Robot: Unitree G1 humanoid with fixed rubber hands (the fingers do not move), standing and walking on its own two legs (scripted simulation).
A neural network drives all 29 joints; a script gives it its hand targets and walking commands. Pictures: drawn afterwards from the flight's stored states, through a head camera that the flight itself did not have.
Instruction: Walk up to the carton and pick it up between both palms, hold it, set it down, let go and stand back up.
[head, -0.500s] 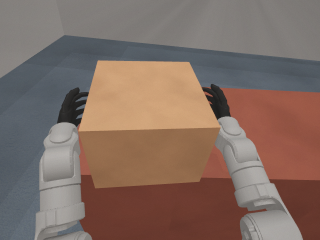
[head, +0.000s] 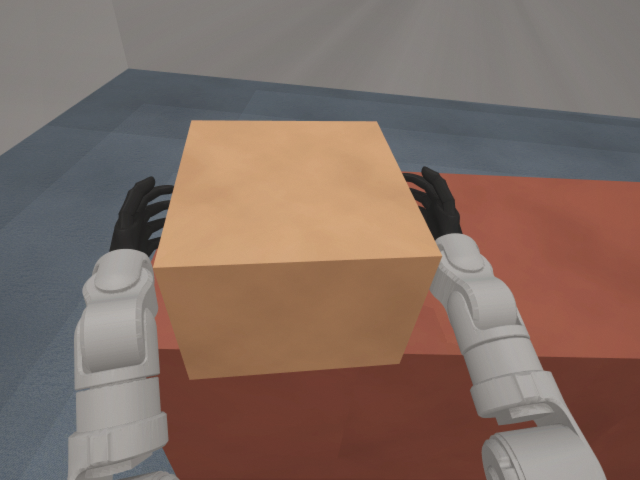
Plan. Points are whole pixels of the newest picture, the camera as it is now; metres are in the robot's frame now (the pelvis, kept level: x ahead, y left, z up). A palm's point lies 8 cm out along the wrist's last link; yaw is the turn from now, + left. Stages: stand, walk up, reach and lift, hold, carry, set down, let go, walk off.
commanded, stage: hold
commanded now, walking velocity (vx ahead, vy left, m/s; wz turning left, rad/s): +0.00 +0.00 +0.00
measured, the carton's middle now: (292, 238) +0.40 +0.01 +0.13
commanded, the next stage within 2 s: none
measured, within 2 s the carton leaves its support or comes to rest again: neither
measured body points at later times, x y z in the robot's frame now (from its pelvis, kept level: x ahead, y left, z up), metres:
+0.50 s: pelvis +0.00 +0.00 +0.00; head -0.05 +0.02 +0.45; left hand +0.36 +0.19 +0.18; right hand +0.37 -0.17 +0.18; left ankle +0.01 +0.13 -0.75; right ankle +0.01 -0.12 -0.75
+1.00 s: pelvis +0.00 +0.00 +0.00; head -0.04 +0.02 +0.45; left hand +0.36 +0.19 +0.18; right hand +0.37 -0.17 +0.18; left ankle +0.01 +0.13 -0.75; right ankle +0.01 -0.12 -0.75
